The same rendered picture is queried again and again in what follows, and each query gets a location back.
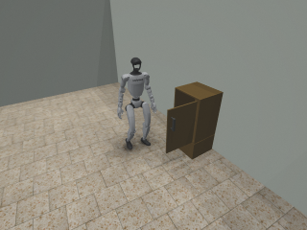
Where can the cupboard door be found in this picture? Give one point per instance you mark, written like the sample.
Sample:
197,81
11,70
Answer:
185,116

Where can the right robot upper arm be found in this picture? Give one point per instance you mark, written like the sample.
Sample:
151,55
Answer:
123,82

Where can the left robot foot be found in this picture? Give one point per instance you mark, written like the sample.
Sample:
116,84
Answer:
146,142

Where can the left robot hand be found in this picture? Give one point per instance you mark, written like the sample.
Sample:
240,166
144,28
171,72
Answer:
153,107

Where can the right robot thigh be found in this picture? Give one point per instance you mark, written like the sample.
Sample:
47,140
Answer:
131,117

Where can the right robot forearm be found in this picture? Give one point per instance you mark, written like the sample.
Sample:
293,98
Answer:
120,98

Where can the left robot upper arm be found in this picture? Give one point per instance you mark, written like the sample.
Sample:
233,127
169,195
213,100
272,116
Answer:
146,80

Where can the left robot forearm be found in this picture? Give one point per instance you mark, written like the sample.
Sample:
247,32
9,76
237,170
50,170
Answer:
150,94

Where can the handle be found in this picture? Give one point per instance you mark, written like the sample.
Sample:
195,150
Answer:
173,128

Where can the right robot hand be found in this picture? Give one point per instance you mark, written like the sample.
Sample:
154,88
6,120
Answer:
120,112

